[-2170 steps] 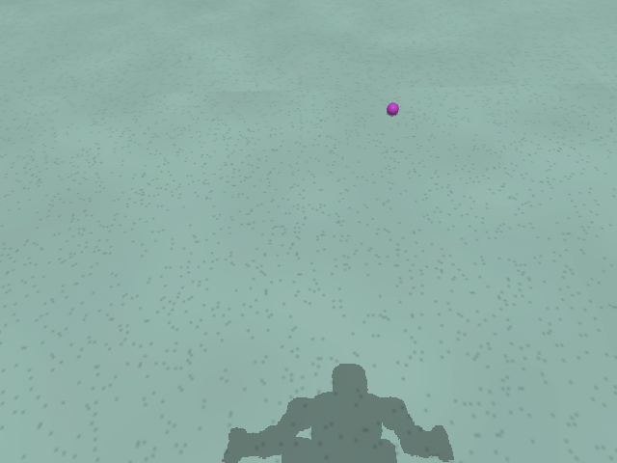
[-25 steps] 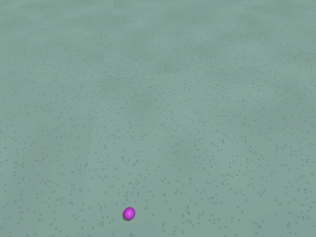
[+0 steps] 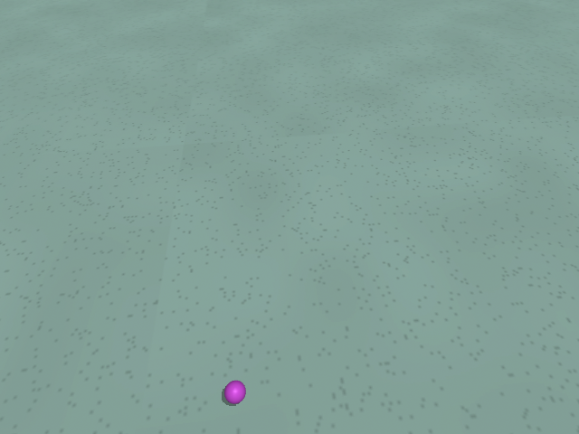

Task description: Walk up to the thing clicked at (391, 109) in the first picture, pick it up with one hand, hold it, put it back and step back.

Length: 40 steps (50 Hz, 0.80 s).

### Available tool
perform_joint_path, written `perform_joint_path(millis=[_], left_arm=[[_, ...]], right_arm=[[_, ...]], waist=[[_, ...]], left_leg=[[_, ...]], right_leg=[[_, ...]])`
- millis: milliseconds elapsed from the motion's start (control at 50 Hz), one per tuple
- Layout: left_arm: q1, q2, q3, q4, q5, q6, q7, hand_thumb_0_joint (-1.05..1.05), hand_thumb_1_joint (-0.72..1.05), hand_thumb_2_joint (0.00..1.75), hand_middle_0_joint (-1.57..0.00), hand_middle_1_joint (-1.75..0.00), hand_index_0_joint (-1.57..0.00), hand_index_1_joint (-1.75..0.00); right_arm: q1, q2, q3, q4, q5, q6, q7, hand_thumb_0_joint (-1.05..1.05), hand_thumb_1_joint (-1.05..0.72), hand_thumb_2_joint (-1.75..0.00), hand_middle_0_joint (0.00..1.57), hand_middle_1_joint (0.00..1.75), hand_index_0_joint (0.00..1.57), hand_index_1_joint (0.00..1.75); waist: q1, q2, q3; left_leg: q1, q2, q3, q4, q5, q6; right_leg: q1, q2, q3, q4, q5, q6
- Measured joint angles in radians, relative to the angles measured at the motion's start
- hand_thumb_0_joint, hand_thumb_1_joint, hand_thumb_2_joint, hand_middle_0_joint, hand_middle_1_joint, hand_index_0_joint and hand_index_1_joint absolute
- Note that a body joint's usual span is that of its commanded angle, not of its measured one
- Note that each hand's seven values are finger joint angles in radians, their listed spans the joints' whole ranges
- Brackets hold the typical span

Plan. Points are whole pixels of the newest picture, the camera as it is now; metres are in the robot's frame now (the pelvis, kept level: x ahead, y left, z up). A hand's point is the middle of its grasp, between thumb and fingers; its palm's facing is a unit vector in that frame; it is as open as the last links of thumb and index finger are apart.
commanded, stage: stand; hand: left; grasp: from above
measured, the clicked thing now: (235, 391) +0.39 +0.22 -0.75
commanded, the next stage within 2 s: step back in 0.42 s
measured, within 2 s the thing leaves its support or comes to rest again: neither
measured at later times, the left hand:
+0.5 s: hand out of the picture +0.07 +0.25 -0.16, palm faces +0.02 -0.94 -0.35, open 7.4 cm
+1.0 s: hand out of the picture +0.02 +0.30 -0.18, palm faces +0.02 -0.93 -0.37, open 7.4 cm
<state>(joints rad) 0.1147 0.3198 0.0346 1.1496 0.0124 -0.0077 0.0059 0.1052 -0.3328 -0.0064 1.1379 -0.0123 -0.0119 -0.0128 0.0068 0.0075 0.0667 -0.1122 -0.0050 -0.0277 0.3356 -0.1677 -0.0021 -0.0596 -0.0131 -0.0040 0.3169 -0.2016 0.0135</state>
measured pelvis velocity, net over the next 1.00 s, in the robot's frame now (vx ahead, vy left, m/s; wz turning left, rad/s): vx -0.12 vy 0.03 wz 0.04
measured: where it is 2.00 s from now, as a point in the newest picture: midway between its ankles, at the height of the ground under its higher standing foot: outside the picture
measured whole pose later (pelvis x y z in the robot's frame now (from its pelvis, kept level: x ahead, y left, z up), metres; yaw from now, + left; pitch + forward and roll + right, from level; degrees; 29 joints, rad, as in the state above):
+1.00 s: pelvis -0.12 +0.03 -0.03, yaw +2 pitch -2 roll +0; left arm 0.05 0.39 0.07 0.85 0.02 0.05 0.02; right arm 0.17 -0.37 -0.05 0.93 -0.03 0.04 0.01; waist -0.01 -0.05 0.21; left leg -0.26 -0.05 -0.02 0.68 -0.37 0.04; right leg -0.47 0.00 0.10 0.86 -0.47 0.00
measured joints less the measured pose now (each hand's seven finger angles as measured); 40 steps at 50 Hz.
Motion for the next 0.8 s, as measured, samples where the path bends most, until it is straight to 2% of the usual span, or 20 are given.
perform_joint_path(millis=[440,540,640,680,700,740,800], left_arm=[[0.008,0.008,-0.007,-0.016,-0.009,-0.002,-0.005,0.00,0.90,0.90,-0.20,-0.30,-0.21,-0.30],[-0.021,0.038,0.013,-0.081,-0.026,0.013,0.002,0.00,0.90,0.90,-0.21,-0.30,-0.21,-0.30],[-0.046,0.068,0.020,-0.147,-0.020,0.030,0.005,0.00,0.90,0.90,-0.20,-0.30,-0.21,-0.30],[-0.047,0.069,0.022,-0.172,-0.014,0.031,0.003,0.00,0.90,0.90,-0.20,-0.30,-0.21,-0.30],[-0.048,0.067,0.023,-0.183,-0.010,0.030,0.000,0.00,0.90,0.90,-0.20,-0.30,-0.21,-0.30],[-0.045,0.062,0.023,-0.206,0.003,0.030,-0.001,0.00,0.90,0.90,-0.20,-0.30,-0.21,-0.30],[-0.050,0.048,0.021,-0.228,0.018,0.038,0.004,0.00,0.90,0.90,-0.21,-0.30,-0.21,-0.30]], right_arm=[[0.006,-0.008,0.004,-0.006,0.006,0.003,0.009,0.01,-0.90,-0.90,0.20,0.30,0.20,0.30],[-0.033,-0.026,-0.018,-0.072,0.026,0.026,0.018,0.01,-0.90,-0.90,0.20,0.30,0.20,0.30],[-0.059,-0.053,-0.039,-0.144,0.029,0.051,0.019,0.01,-0.90,-0.90,0.20,0.30,0.20,0.30],[-0.065,-0.070,-0.046,-0.169,0.030,0.061,0.018,0.01,-0.90,-0.90,0.20,0.30,0.20,0.30],[-0.067,-0.078,-0.050,-0.178,0.029,0.066,0.017,0.00,-0.90,-0.90,0.20,0.30,0.20,0.30],[-0.064,-0.086,-0.058,-0.197,0.022,0.077,0.015,0.01,-0.90,-0.90,0.20,0.30,0.20,0.30],[-0.036,-0.093,-0.064,-0.222,0.029,0.076,0.020,0.00,-0.90,-0.90,0.20,0.30,0.20,0.30]], waist=[[-0.005,0.001,-0.001],[-0.014,-0.007,0.056],[-0.014,-0.008,0.097],[-0.019,0.008,0.108],[-0.021,0.012,0.114],[-0.014,0.002,0.123],[-0.012,-0.001,0.126]], left_leg=[[-0.012,-0.001,-0.002,0.007,-0.005,0.000],[-0.098,-0.003,-0.002,0.115,-0.034,0.004],[-0.187,-0.001,0.000,0.234,-0.063,0.004],[-0.231,0.003,-0.011,0.305,-0.081,0.020],[-0.258,-0.010,-0.028,0.373,-0.120,0.028],[-0.312,-0.063,-0.056,0.576,-0.260,0.029],[-0.335,-0.102,-0.072,0.754,-0.308,0.020]], right_leg=[[-0.013,-0.001,-0.002,0.011,-0.008,-0.001],[-0.109,-0.002,-0.002,0.143,-0.050,-0.008],[-0.211,0.003,0.001,0.287,-0.092,-0.024],[-0.240,0.010,-0.008,0.332,-0.103,-0.028],[-0.250,0.008,-0.012,0.351,-0.107,-0.031],[-0.270,-0.008,-0.001,0.371,-0.104,-0.034],[-0.285,-0.027,0.003,0.348,-0.072,-0.028]])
